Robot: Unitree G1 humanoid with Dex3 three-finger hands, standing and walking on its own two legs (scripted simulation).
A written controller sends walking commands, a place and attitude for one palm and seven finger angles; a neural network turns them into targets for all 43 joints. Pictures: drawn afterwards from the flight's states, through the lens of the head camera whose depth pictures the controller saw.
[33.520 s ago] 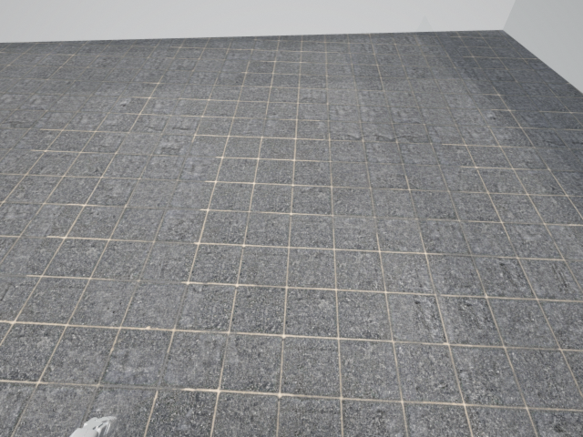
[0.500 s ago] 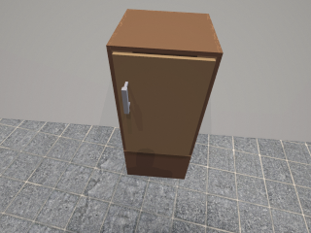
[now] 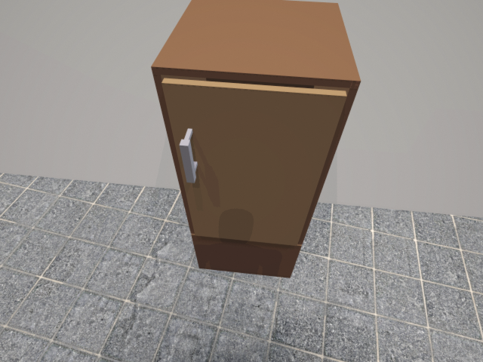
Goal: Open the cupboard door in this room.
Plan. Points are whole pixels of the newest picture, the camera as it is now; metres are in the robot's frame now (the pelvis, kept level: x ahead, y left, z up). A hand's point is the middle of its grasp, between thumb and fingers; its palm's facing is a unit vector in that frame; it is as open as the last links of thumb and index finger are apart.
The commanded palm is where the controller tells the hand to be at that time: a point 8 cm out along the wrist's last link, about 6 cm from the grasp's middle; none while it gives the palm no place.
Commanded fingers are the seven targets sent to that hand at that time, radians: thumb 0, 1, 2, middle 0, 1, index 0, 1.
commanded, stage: come to a stop and stand still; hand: left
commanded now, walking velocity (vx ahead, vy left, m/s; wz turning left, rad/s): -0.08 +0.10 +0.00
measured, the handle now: (190, 156) +0.54 +0.15 -0.01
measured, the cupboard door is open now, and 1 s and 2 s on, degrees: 0 0 0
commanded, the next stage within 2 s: look again from close up in 0.64 s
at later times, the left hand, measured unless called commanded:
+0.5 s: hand out of the picture -0.04 +0.18 -0.16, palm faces +0.01 -0.99 -0.17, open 7.3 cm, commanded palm none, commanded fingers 0.00 0.90 0.90 -0.20 -0.30 -0.20 -0.30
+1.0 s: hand out of the picture +0.00 +0.19 -0.16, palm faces -0.03 -0.97 -0.24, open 7.3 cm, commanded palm none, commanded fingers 0.00 0.90 0.90 -0.20 -0.30 -0.20 -0.30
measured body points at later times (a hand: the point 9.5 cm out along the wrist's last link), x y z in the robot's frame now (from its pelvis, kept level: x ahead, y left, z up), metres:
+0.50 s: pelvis -0.03 +0.02 +0.01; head -0.03 +0.02 +0.46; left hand -0.04 +0.23 -0.15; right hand -0.02 -0.20 -0.14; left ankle -0.03 +0.11 -0.73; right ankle +0.01 -0.09 -0.73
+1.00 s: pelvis -0.01 +0.02 +0.01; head -0.01 -0.01 +0.46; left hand +0.00 +0.24 -0.14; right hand -0.04 -0.18 -0.16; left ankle -0.03 +0.11 -0.73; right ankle +0.01 -0.09 -0.73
